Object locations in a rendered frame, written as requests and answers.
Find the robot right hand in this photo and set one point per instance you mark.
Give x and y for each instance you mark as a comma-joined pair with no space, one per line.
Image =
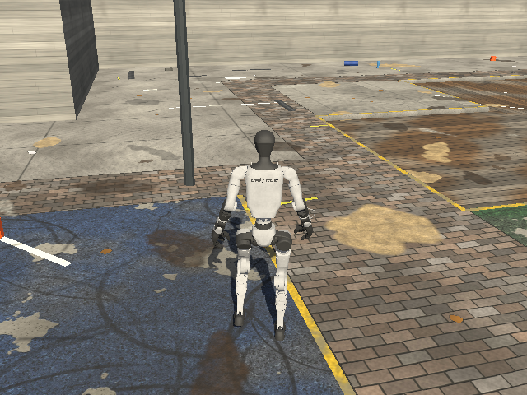
300,228

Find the robot left upper arm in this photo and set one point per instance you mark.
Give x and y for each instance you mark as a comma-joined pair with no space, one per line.
237,174

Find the left robot thigh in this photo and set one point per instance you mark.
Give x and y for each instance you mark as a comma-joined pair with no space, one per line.
244,240

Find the right robot shin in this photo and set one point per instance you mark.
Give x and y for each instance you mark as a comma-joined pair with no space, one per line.
281,304

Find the robot right upper arm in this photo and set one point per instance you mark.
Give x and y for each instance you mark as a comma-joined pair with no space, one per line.
295,188

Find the robot left hand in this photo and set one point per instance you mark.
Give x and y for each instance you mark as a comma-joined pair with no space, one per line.
216,237

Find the left robot forearm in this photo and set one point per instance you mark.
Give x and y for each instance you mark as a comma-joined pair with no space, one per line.
222,219

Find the right robot forearm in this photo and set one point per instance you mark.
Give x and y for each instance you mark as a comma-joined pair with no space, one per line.
304,216

